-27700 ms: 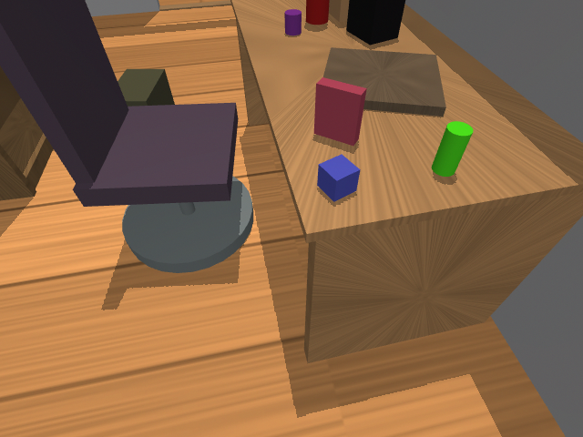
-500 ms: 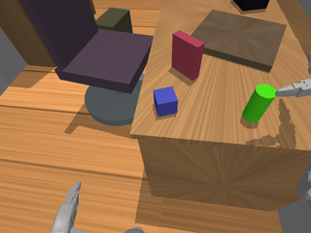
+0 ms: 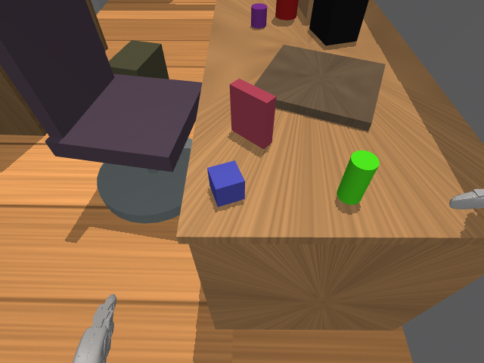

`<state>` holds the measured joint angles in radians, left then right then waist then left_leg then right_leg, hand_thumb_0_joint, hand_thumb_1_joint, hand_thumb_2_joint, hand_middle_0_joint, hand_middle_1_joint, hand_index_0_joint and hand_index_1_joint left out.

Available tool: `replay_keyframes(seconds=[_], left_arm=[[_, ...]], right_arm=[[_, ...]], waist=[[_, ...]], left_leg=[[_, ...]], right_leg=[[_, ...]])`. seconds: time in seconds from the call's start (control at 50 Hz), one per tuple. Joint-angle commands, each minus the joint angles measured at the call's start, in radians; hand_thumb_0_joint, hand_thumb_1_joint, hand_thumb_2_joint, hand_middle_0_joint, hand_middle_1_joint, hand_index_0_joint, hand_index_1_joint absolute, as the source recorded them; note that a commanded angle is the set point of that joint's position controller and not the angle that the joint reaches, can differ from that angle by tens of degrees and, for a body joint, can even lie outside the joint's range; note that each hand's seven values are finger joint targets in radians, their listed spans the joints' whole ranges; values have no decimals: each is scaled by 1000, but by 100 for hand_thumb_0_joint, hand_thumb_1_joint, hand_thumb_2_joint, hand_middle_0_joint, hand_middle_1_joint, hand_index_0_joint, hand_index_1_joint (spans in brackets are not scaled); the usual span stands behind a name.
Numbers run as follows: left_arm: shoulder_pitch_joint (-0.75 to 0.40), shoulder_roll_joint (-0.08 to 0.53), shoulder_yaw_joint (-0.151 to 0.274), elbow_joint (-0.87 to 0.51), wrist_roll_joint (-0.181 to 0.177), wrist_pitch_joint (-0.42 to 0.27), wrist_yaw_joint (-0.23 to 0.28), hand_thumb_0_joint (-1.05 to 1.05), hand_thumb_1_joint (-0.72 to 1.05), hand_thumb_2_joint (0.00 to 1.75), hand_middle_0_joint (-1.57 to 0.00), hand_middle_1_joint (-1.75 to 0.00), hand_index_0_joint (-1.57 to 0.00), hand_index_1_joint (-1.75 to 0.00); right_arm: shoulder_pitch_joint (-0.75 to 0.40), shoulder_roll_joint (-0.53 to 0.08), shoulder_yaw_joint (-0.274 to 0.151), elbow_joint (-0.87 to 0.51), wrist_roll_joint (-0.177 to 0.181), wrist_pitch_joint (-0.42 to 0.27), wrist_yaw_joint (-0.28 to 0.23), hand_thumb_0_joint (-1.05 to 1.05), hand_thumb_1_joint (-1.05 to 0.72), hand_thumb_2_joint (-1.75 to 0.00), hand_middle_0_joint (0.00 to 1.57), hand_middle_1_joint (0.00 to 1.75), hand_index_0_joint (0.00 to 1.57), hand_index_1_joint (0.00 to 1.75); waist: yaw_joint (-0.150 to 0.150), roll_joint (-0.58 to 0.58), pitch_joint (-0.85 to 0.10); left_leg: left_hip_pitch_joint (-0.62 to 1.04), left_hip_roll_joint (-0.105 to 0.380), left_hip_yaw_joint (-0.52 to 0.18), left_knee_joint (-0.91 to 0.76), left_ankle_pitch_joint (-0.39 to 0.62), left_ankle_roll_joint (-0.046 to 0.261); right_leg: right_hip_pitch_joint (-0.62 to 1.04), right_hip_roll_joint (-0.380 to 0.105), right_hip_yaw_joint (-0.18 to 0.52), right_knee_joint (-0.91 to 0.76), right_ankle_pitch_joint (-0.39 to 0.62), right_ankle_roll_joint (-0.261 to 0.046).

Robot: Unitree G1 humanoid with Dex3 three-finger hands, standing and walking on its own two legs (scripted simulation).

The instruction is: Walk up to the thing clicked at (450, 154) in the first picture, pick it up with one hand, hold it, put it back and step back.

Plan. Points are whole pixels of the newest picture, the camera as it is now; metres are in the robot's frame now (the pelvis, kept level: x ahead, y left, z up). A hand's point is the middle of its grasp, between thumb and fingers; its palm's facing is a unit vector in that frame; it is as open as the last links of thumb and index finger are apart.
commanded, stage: sink last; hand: right
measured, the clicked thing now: (356, 178) +0.45 -0.20 +0.02
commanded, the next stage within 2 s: home in 0.82 s
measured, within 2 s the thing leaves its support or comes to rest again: neither
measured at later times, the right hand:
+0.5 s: hand (475, 320) +0.17 -0.24 +0.12, palm faces +0.38 +0.84 -0.38, open 17.6 cm
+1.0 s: hand out of the picture +0.16 -0.24 +0.12, palm faces +0.40 +0.82 -0.41, open 17.5 cm
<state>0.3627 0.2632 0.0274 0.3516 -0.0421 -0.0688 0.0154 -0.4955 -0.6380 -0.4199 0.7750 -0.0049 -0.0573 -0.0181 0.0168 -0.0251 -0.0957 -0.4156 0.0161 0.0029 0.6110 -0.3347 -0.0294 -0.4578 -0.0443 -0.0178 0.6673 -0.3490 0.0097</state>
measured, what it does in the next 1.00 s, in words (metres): stands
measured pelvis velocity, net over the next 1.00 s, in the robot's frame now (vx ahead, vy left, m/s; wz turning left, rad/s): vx -0.02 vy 0.03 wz -0.04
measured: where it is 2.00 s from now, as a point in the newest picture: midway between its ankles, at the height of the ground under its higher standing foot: outside the picture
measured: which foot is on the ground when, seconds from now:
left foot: down 0.00-1.00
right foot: down 0.00-1.00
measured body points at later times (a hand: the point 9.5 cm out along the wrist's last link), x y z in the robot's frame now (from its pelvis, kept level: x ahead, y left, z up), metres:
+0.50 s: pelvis +0.00 +0.02 +0.01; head -0.01 +0.04 +0.46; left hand +0.17 +0.27 -0.06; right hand +0.14 -0.28 +0.14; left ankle -0.02 +0.14 -0.72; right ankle -0.01 -0.12 -0.72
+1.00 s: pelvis -0.02 +0.03 +0.01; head -0.02 +0.05 +0.46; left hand +0.15 +0.27 -0.07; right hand +0.13 -0.29 +0.14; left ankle -0.02 +0.14 -0.72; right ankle -0.01 -0.12 -0.72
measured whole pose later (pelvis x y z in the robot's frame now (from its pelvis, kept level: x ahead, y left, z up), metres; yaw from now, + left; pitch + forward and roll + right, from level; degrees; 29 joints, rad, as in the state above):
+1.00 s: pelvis -0.02 +0.03 +0.01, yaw -2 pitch -2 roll -1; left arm 0.31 0.21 0.12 0.49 -0.01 -0.10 0.06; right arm 0.46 -0.30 -0.33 -0.15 0.05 -0.27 -0.03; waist -0.04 -0.05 0.02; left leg -0.20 0.03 0.04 0.53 -0.30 0.00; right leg -0.21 -0.02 0.01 0.48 -0.24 0.03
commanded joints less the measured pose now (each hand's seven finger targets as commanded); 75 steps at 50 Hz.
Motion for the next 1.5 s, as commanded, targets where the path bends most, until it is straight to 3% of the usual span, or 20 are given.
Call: replay_keyframes(seconds=[0.0,0.16,0.28,0.38,0.46,0.52,0.56,0.7,0.74,0.76,0.8,0.84,0.86,0.92,1.02,1.08,1.2,1.3,1.36,1.48], left_arm=[[48,91,61,-114,-22,-36,-1,0,-54,6,-6,-4,-6,-5],[-80,139,154,-97,-15,-10,15,0,-53,6,-5,-5,-5,-5],[-92,102,145,-143,2,-10,59,0,-52,5,-5,-5,-5,-5],[12,48,132,-99,-2,-6,49,0,-51,4,-5,-5,-5,-5],[-41,46,131,-98,3,-20,45,0,-51,5,-5,-6,-6,-5],[-65,118,208,-64,11,-33,59,0,-51,4,-5,-5,-6,-5],[-106,131,218,-112,13,-50,65,0,-51,4,-5,-5,-6,-5],[-123,47,152,-9,21,-61,58,0,-53,5,-5,-5,-5,-5],[-173,11,109,9,22,-70,53,0,-54,6,-5,-5,-5,-5],[-183,45,139,1,24,-76,58,0,-54,6,-5,-5,-5,-5],[-185,29,104,13,25,-82,55,0,-54,7,-5,-5,-5,-6],[-153,77,139,-7,25,-88,62,0,-54,7,-5,-5,-5,-6],[-162,63,116,-18,23,-93,58,0,-53,7,-5,-5,-5,-6],[-120,141,200,-40,23,-89,67,0,-44,16,-12,-14,-12,-14],[-111,-22,52,-19,12,-88,49,0,-4,54,-14,-20,-14,-19],[-165,-64,-4,37,13,-91,37,0,20,57,-14,-20,-14,-20],[-208,94,109,88,35,-95,53,0,56,71,-17,-24,-17,-24],[-235,37,58,110,31,-87,63,0,88,89,-20,-29,-20,-29],[-257,-16,1,117,28,-77,62,0,90,90,-20,-30,-20,-30],[-235,21,12,126,32,-63,58,0,90,90,-20,-30,-20,-30]], right_arm=[[11,-149,-1,-474,52,-38,8,0,53,-5,6,5,5,5],[416,-37,-29,-1107,84,-39,-26,0,55,-5,6,5,5,5],[716,62,-27,-1264,86,-68,-53,0,57,-5,5,6,5,6],[946,187,44,-1273,89,-90,-28,0,59,-5,5,6,5,6],[904,187,62,-1336,84,-108,-16,0,57,-5,5,6,5,6],[892,163,28,-1310,81,-124,-24,0,56,-5,5,6,5,6],[885,144,-8,-1290,80,-138,-28,0,55,-5,5,6,5,6],[902,98,-80,-1195,77,-201,-33,0,58,-5,5,6,5,6],[902,123,-53,-1163,72,-217,-31,0,56,-5,5,6,5,6],[888,135,-38,-1173,70,-226,-31,0,56,-5,5,6,5,6],[878,151,-14,-1178,68,-245,-26,0,54,-6,5,6,5,6],[903,156,-14,-1141,67,-251,-26,0,53,-6,5,6,5,6],[919,172,-2,-1125,68,-254,-23,0,53,-6,5,6,5,6],[900,106,-71,-1104,69,-270,-30,0,55,-6,5,5,5,5],[930,209,47,-1011,67,-259,-12,0,59,-4,5,5,5,5],[920,270,150,-965,59,-250,-4,0,56,-5,5,5,5,5],[931,252,187,-832,38,-212,-13,0,52,-7,6,6,6,6],[828,314,286,-644,23,-163,-23,0,58,-4,5,5,5,5],[737,347,349,-547,18,-146,-24,0,56,-5,5,5,5,5],[667,307,345,-385,11,-104,-37,0,54,-6,5,5,5,5]], waist=[[-36,-108,-217],[-54,-91,-155],[-59,-17,-91],[-46,-1,30],[-30,-5,65],[-28,5,91],[-40,55,71],[-99,30,75],[-97,24,101],[-80,33,77],[-80,14,78],[-62,45,50],[-74,55,57],[-66,54,11],[-70,24,121],[-62,-27,132],[-22,25,-6],[-8,44,3],[-14,33,-3],[-18,-23,-40]], left_leg=[[103,-36,68,-54,366,45],[177,-36,72,-76,351,46],[229,-13,61,-103,334,26],[174,-10,68,-126,263,21],[133,-3,61,-140,206,16],[112,-1,64,-151,137,19],[120,8,59,-166,100,15],[164,29,26,-197,86,16],[162,35,15,-213,63,16],[167,33,15,-211,73,15],[157,26,23,-211,59,19],[171,14,41,-212,72,20],[176,10,50,-213,72,21],[213,9,59,-203,161,18],[192,2,66,-222,145,23],[187,-6,67,-215,141,31],[225,-11,72,-181,276,25],[210,-13,72,-181,278,25],[215,-6,62,-179,280,26],[243,-7,59,-171,306,31]], right_leg=[[248,16,-21,-90,503,4],[273,9,-8,-138,488,4],[252,34,-22,-147,375,-16],[225,40,-35,-175,300,-22],[227,48,-33,-191,226,-26],[236,50,-21,-209,164,-27],[241,56,-20,-200,144,-29],[217,67,-26,-204,175,-21],[202,69,-32,-207,158,-18],[220,64,-29,-212,163,-19],[232,62,-26,-224,150,-17],[259,59,-23,-236,159,-20],[258,58,-22,-244,158,-21],[296,62,-23,-246,223,-25],[274,57,-29,-277,209,-24],[253,49,-27,-290,193,-19],[317,42,-13,-256,311,-19],[318,34,-7,-251,319,-20],[296,40,-15,-242,315,-18],[292,38,-21,-243,337,-8]])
